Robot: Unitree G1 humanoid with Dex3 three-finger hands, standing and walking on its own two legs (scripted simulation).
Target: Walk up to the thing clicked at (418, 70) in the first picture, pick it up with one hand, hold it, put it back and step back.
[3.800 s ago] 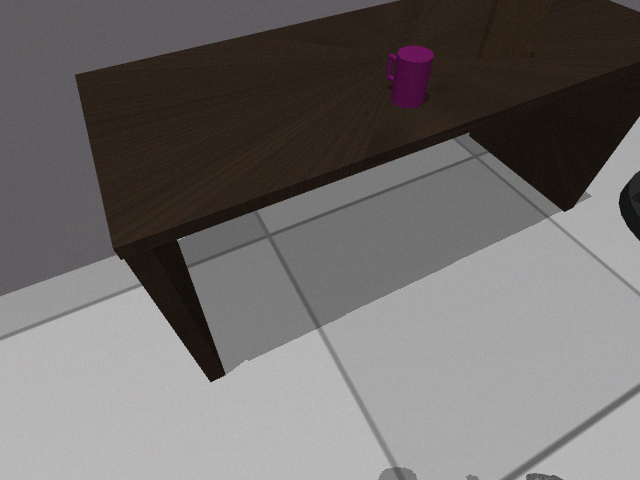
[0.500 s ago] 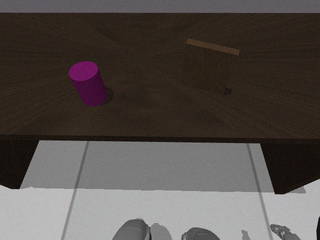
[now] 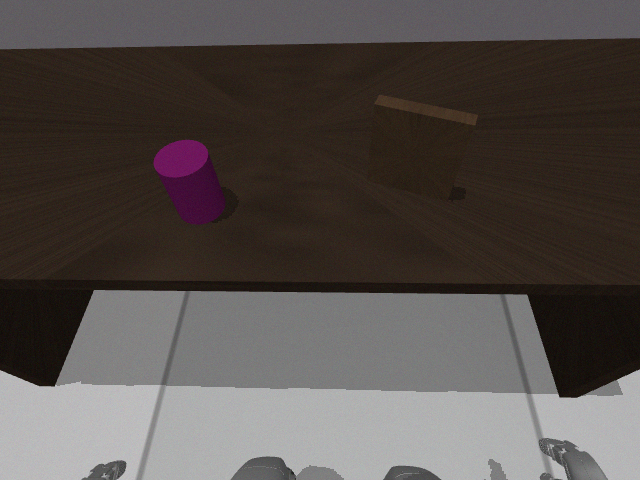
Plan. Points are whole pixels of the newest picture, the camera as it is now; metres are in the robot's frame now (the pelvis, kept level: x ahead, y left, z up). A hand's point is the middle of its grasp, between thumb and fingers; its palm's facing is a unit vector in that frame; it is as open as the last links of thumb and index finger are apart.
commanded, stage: walk up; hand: left
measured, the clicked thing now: (192, 176) +0.52 +0.23 +0.03
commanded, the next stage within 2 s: stand in 1.42 s
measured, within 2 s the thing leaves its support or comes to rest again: neither
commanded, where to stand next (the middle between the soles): +0.05 +0.03 m, yaw -1 degrees
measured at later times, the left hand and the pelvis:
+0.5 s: hand out of the picture +0.09 +0.30 -0.14, palm faces -0.01 -0.95 -0.32, open 7.4 cm; pelvis +0.01 +0.05 +0.02, yaw -1 degrees
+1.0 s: hand out of the picture +0.08 +0.29 -0.14, palm faces -0.02 -0.94 -0.33, open 7.4 cm; pelvis +0.02 +0.04 +0.02, yaw +0 degrees
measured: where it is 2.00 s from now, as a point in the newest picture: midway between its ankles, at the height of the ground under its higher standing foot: outside the picture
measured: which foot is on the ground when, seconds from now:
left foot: down 0.00-1.00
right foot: down 0.00-1.00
